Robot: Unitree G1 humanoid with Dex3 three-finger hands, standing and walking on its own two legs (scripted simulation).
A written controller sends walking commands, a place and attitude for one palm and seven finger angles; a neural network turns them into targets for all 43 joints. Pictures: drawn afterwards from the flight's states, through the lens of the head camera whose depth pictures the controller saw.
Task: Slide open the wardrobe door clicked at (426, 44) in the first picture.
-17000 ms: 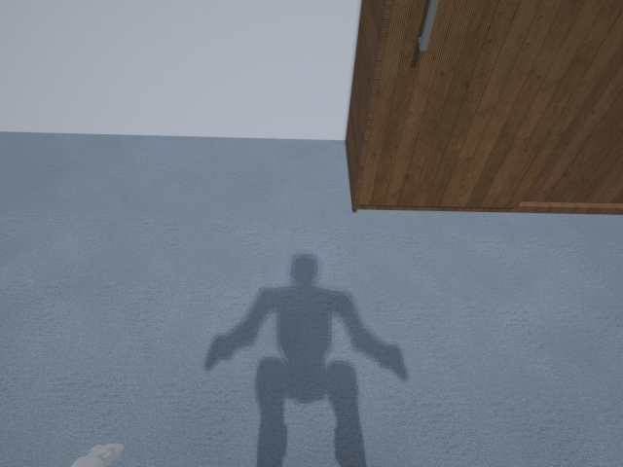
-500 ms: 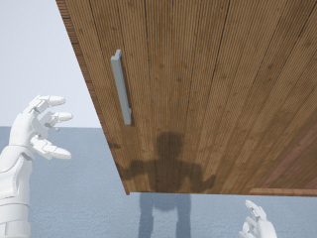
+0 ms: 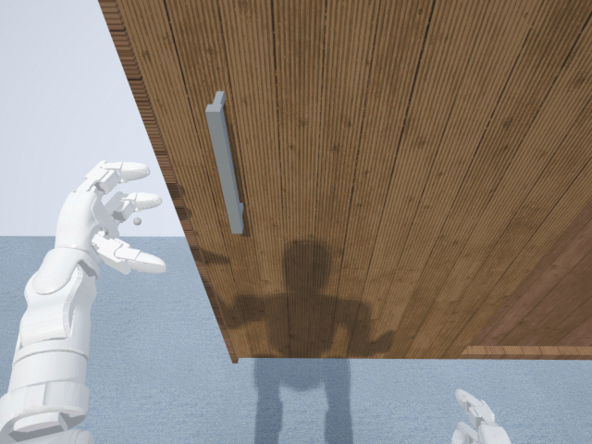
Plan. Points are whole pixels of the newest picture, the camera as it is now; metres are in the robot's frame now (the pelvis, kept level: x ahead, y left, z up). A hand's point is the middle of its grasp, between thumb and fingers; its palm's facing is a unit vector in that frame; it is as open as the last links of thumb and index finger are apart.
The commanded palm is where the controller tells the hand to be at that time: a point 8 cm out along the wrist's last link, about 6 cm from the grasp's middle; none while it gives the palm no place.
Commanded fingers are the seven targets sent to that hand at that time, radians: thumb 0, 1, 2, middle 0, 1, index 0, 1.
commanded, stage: move the hooked fingers beside the handle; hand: left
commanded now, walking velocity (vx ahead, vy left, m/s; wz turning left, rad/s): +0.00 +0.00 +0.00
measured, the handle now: (229, 170) +0.48 +0.14 +0.12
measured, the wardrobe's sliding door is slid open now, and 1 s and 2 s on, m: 0.00 0.00 0.00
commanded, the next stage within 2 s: feel for the door with the fingertips in 1.46 s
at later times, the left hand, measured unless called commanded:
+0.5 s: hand (164, 199) +0.40 +0.21 +0.13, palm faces +0.07 -1.00 +0.01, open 14.0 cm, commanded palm +0.37 +0.26 +0.13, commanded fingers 0.00 -0.50 0.30 -0.30 -1.20 -0.30 -1.20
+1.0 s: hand (174, 192) +0.42 +0.21 +0.12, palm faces +0.07 -1.00 +0.00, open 14.0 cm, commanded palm +0.38 +0.25 +0.13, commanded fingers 0.00 -0.50 0.30 -0.30 -1.20 -0.30 -1.20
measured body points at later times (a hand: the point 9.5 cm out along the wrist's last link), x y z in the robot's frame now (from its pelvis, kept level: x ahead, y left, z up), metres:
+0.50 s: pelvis +0.00 +0.00 +0.00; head +0.02 -0.01 +0.45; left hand +0.39 +0.26 +0.13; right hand +0.11 -0.26 -0.11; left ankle +0.01 +0.10 -0.73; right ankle -0.02 -0.11 -0.73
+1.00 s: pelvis +0.01 +0.00 +0.00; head +0.03 -0.01 +0.44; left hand +0.41 +0.26 +0.13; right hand +0.08 -0.27 -0.12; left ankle +0.01 +0.10 -0.73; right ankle -0.02 -0.11 -0.73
